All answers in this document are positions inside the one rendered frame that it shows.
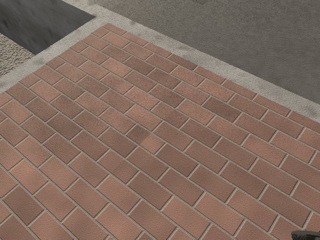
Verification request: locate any right robot hand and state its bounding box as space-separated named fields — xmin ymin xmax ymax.
xmin=291 ymin=230 xmax=320 ymax=240

